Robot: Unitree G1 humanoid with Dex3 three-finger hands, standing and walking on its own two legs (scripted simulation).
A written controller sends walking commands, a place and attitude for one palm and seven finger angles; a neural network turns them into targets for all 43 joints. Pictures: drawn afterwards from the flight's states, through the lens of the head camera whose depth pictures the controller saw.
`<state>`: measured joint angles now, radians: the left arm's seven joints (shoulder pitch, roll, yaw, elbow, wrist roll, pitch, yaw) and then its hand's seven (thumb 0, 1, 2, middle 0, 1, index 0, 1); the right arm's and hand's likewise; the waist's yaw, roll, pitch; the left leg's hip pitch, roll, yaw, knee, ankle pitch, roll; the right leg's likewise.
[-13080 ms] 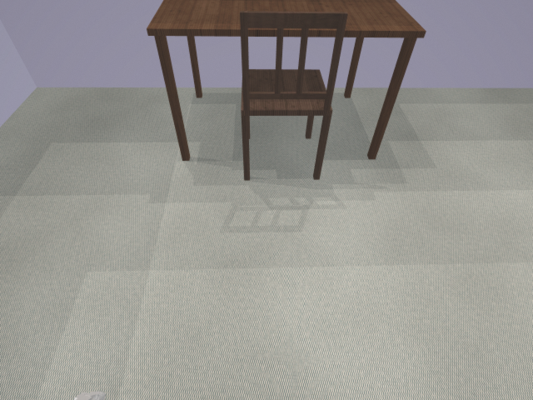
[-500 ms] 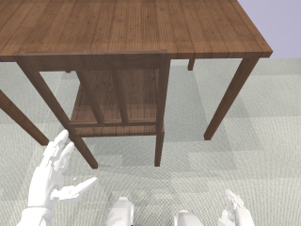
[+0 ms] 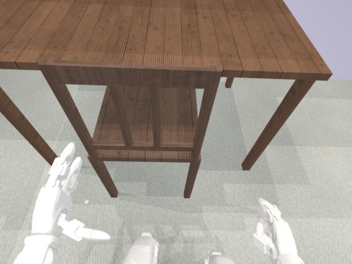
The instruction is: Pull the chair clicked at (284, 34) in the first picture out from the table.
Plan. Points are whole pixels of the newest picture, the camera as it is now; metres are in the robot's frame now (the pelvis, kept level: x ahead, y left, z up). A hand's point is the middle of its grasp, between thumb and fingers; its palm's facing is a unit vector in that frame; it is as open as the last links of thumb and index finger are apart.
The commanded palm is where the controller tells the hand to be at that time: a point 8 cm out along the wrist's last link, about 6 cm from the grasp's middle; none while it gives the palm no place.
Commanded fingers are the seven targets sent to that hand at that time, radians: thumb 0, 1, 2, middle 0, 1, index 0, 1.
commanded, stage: raise the hand toward the chair's back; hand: left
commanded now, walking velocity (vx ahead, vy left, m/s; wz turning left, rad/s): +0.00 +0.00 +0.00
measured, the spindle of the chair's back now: (123, 118) +0.49 +0.19 -0.02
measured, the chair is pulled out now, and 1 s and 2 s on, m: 0.00 0.00 0.00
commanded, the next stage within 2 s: aim the fingers beside a spindle in 0.76 s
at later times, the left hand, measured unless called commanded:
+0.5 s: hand (85, 189) +0.25 +0.20 +0.06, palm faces +0.07 -1.00 -0.06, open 16.9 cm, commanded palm +0.23 +0.26 +0.06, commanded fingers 0.00 -0.50 0.30 -0.06 -0.08 -0.06 -0.08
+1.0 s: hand (94, 187) +0.26 +0.19 +0.05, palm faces +0.08 -1.00 -0.06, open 16.9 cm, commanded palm +0.24 +0.24 +0.05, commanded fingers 0.00 -0.50 0.30 -0.06 -0.08 -0.06 -0.08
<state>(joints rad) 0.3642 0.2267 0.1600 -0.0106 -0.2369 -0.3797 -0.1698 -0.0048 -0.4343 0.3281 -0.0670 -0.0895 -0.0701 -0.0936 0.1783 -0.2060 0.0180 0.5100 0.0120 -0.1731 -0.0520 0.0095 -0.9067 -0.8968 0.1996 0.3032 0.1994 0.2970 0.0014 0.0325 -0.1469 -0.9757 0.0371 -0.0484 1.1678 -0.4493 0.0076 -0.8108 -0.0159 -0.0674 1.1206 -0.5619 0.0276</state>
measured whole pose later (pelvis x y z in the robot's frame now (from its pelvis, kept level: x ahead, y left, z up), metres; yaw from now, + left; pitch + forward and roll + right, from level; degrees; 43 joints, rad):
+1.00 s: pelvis +0.01 -0.02 +0.01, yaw +0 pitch +15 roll -3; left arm 0.26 0.24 0.22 0.12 -0.26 -0.40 -0.22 -0.01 -0.50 0.30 -0.06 -0.08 -0.06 -0.08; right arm 0.21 -0.24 0.01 0.56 0.02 -0.17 -0.06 0.01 -0.91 -0.90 0.20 0.30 0.20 0.30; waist -0.01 0.04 -0.14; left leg -0.95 0.05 -0.05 1.13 -0.45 -0.02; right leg -0.79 0.00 -0.07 1.10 -0.57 0.01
